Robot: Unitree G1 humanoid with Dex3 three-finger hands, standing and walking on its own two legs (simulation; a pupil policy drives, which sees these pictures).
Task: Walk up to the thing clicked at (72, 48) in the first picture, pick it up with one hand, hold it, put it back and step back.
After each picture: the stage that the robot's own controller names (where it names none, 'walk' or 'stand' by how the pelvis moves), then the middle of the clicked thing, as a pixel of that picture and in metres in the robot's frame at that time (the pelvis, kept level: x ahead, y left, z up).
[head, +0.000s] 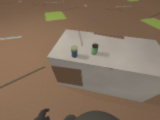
stand; (74, 51) +0.65 +0.19 -0.06
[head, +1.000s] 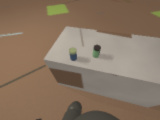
walk; (73, 54) +0.55 +0.21 -0.05
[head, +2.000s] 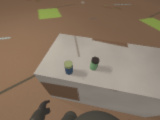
stand; (68, 67) +0.41 +0.19 -0.05
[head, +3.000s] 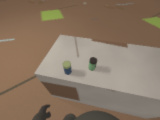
stand; (67, 68) +0.43 +0.21 -0.06
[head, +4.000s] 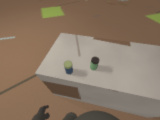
stand; (68, 67) +0.41 +0.20 -0.06
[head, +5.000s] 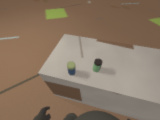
stand; (71, 68) +0.42 +0.18 -0.06
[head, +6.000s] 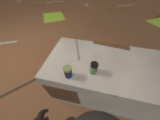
stand; (67, 71) +0.39 +0.20 -0.07
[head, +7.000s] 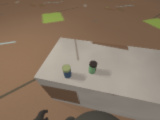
stand; (67, 71) +0.40 +0.21 -0.07
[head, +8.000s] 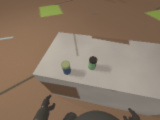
rise first; (66, 68) +0.41 +0.21 -0.06
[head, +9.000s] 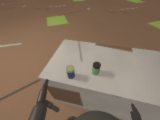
rise first; (70, 72) +0.40 +0.19 -0.06
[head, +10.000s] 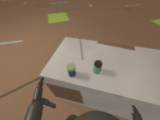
go down; (71, 70) +0.41 +0.19 -0.06
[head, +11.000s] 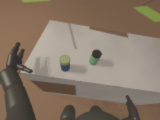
go down; (65, 63) +0.40 +0.17 +0.01
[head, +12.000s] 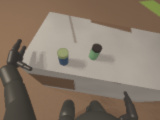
close in; (63, 57) +0.42 +0.18 +0.02
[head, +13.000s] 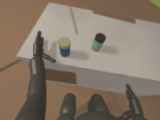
close in; (64, 48) +0.46 +0.16 +0.06
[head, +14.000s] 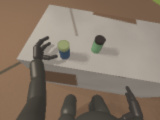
lift; (64, 50) +0.45 +0.17 +0.06
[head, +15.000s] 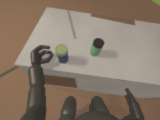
lift; (62, 54) +0.42 +0.17 +0.06
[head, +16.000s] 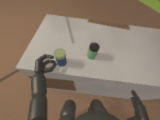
lift; (61, 58) +0.42 +0.18 +0.04
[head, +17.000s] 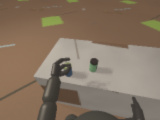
close; (68, 69) +0.42 +0.19 -0.02
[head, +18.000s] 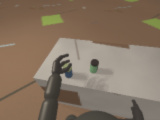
stand; (68, 71) +0.40 +0.19 -0.03
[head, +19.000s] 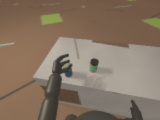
close; (67, 70) +0.41 +0.19 -0.03
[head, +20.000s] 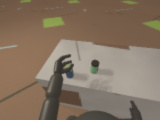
close; (69, 71) +0.41 +0.19 -0.03
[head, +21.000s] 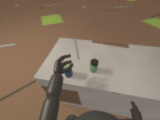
close; (68, 70) +0.41 +0.19 -0.03
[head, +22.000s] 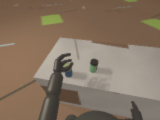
close; (68, 70) +0.41 +0.19 -0.03
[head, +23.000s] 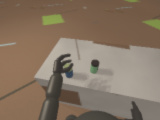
close; (68, 71) +0.40 +0.19 -0.03
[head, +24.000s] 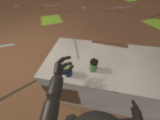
close; (68, 70) +0.41 +0.19 -0.03
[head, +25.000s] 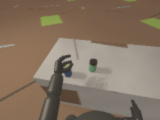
close; (67, 70) +0.41 +0.19 -0.03
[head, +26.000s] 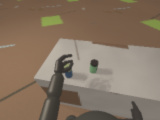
stand; (68, 71) +0.40 +0.19 -0.03
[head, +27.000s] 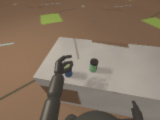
stand; (67, 70) +0.41 +0.19 -0.03
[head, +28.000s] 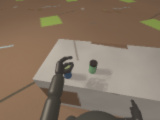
close; (67, 71) +0.40 +0.19 -0.03
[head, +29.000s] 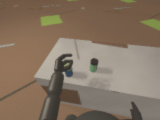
close; (68, 70) +0.41 +0.19 -0.03
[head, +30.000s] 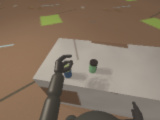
stand; (67, 71) +0.40 +0.19 -0.03
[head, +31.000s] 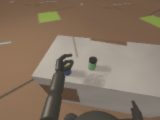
close; (66, 68) +0.42 +0.19 -0.03
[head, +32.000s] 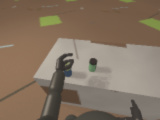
close; (67, 70) +0.42 +0.19 -0.03
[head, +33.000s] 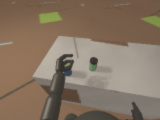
close; (67, 69) +0.41 +0.19 -0.03
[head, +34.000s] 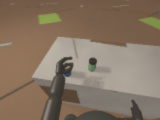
close; (66, 69) +0.41 +0.19 -0.03
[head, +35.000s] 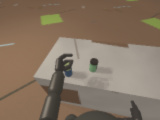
close; (68, 70) +0.41 +0.19 -0.03
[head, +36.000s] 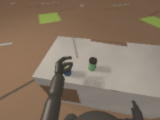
close; (66, 69) +0.41 +0.20 -0.03
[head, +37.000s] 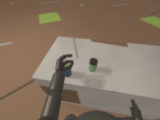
close; (67, 70) +0.40 +0.19 -0.03
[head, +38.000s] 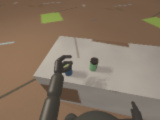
close; (68, 69) +0.41 +0.19 -0.03
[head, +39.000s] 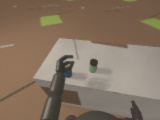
close; (67, 70) +0.41 +0.19 -0.03
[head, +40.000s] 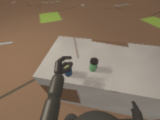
close; (67, 69) +0.41 +0.19 -0.03
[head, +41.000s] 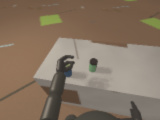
close; (67, 70) +0.41 +0.19 -0.03
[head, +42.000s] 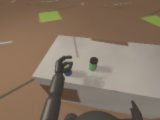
close; (67, 69) +0.41 +0.19 -0.03
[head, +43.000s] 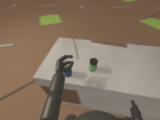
close; (67, 70) +0.41 +0.19 -0.03
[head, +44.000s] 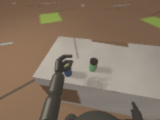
close; (67, 69) +0.41 +0.19 -0.03
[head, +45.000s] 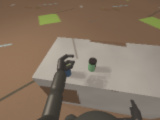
close; (66, 70) +0.41 +0.20 -0.03
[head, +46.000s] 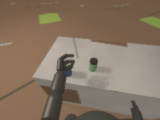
close; (67, 69) +0.41 +0.19 -0.03
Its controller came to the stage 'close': yes
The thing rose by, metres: 0.00
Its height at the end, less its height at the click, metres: +0.00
